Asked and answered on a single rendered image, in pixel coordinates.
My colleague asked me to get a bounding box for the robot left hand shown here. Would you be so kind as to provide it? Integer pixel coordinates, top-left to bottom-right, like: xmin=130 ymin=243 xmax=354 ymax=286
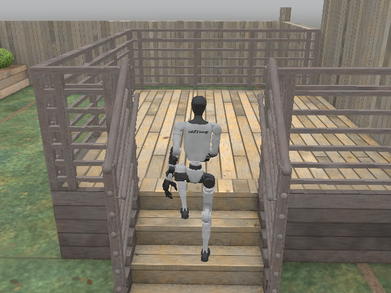
xmin=163 ymin=179 xmax=177 ymax=199

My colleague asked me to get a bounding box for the left robot forearm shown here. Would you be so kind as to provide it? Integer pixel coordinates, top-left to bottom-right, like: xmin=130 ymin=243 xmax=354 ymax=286
xmin=165 ymin=147 xmax=178 ymax=181

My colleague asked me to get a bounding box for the right robot forearm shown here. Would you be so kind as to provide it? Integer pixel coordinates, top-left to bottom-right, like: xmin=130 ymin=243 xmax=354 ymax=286
xmin=206 ymin=149 xmax=219 ymax=159

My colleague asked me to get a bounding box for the robot right foot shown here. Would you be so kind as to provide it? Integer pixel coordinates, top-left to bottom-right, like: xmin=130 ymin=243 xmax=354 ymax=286
xmin=201 ymin=248 xmax=210 ymax=262

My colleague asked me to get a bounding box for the robot left upper arm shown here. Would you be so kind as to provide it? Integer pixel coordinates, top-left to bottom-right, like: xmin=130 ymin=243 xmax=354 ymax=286
xmin=172 ymin=121 xmax=186 ymax=156

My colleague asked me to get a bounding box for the humanoid robot torso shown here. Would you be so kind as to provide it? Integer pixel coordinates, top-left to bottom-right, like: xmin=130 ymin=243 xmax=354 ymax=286
xmin=183 ymin=119 xmax=212 ymax=184

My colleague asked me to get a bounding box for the robot right upper arm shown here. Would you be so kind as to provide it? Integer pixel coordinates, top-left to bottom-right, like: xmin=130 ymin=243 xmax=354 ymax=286
xmin=209 ymin=123 xmax=222 ymax=155

